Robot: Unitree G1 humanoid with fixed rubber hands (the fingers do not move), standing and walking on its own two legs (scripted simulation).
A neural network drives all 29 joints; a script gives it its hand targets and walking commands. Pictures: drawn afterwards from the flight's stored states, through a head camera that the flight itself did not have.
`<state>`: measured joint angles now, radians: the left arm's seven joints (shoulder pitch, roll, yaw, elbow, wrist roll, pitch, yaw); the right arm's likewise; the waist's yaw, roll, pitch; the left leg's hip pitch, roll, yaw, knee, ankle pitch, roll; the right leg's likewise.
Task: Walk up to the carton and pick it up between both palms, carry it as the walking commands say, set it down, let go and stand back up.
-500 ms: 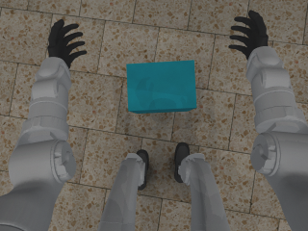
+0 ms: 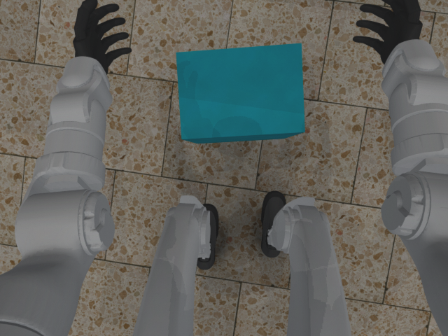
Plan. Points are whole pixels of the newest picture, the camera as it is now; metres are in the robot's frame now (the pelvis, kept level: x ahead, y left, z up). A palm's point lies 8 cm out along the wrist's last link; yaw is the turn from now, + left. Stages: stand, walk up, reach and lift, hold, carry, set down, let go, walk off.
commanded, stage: reach and lift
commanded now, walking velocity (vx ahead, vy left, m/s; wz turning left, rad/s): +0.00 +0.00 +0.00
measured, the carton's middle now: (239, 103) +0.50 +0.01 -0.42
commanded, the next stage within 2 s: none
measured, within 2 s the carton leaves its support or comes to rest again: neither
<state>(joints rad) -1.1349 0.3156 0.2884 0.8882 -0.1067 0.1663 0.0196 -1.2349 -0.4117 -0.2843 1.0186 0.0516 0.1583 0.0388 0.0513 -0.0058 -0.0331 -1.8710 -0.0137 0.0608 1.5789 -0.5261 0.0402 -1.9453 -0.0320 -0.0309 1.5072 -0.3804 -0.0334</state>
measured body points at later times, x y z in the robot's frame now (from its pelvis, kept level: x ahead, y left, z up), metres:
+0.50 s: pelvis -0.02 -0.01 -0.12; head +0.33 -0.02 +0.16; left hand +0.52 +0.22 -0.25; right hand +0.55 -0.21 -0.26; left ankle +0.07 +0.10 -0.51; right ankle +0.12 -0.11 -0.51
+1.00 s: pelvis -0.03 +0.00 -0.19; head +0.35 +0.00 +0.05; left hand +0.52 +0.22 -0.37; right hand +0.55 -0.20 -0.37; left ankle +0.07 +0.10 -0.51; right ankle +0.12 -0.11 -0.51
